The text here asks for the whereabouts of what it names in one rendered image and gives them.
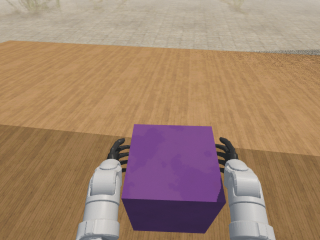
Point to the robot right forearm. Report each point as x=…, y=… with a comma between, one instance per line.
x=246, y=202

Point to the carton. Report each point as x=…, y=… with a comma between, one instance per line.
x=172, y=181

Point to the right robot hand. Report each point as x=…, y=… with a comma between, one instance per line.
x=229, y=150

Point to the robot left forearm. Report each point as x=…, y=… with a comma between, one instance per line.
x=100, y=218

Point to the left robot hand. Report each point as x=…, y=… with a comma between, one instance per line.
x=114, y=152

